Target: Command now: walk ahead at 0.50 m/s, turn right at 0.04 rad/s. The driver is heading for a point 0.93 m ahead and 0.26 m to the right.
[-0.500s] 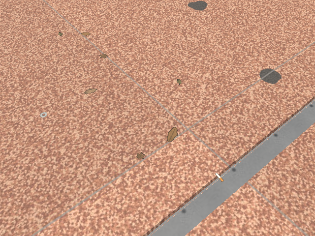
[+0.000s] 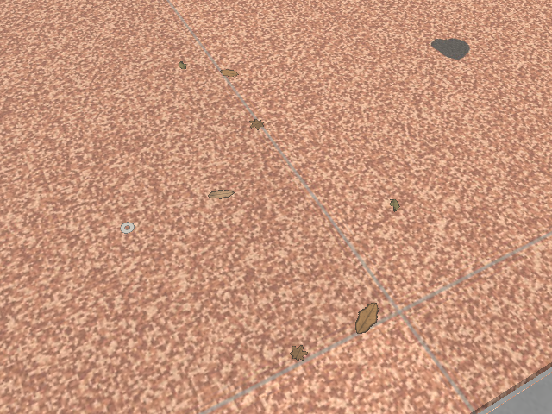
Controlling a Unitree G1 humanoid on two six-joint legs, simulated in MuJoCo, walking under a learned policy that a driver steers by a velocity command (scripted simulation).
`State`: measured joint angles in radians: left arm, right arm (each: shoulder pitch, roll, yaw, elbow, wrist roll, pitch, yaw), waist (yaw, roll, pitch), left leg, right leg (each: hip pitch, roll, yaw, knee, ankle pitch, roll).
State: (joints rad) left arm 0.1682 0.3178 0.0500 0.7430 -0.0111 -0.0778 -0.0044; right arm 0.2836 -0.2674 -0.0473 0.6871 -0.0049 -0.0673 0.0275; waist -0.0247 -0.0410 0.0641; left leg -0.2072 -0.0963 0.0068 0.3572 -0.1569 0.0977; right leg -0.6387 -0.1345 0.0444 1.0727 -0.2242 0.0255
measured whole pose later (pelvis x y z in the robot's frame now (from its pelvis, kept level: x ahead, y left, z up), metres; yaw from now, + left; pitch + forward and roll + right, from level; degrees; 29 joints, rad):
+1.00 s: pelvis +0.58 -0.13 +0.00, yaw -27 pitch +1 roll +1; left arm 0.26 0.30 0.04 0.71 -0.01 -0.05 0.00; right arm 0.29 -0.26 -0.05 0.75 -0.01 -0.10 0.02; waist -0.02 -0.05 0.02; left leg -0.25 -0.06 0.00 0.40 -0.17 0.05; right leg -0.49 -0.02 0.06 1.11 -0.34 -0.02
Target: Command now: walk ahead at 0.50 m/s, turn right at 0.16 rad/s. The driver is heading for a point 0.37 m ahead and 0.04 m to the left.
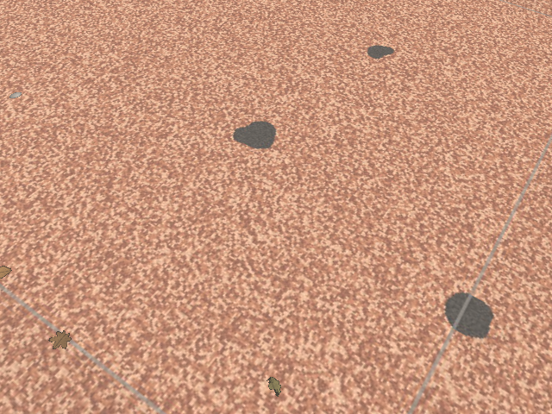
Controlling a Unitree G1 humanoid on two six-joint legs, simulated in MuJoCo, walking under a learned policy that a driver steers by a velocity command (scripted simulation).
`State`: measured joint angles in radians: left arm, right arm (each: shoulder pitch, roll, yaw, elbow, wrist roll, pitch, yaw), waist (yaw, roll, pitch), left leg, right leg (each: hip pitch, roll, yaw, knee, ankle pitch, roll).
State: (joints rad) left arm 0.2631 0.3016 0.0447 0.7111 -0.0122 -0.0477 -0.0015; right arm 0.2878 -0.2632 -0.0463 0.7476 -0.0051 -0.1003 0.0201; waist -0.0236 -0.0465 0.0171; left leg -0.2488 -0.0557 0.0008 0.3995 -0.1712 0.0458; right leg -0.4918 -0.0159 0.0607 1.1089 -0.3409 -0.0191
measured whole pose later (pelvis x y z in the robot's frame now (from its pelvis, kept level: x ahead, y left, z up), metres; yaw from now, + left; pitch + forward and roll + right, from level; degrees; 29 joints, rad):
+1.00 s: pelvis +0.31 -0.05 +0.00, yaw +0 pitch -1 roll -1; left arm 0.18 0.25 0.02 0.95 0.01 0.00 0.01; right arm 0.14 -0.24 -0.03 0.88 -0.01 0.00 -0.02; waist 0.01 0.00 0.03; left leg -0.24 0.02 -0.02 0.50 -0.24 -0.02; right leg -0.16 0.02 -0.03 0.47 -0.30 -0.02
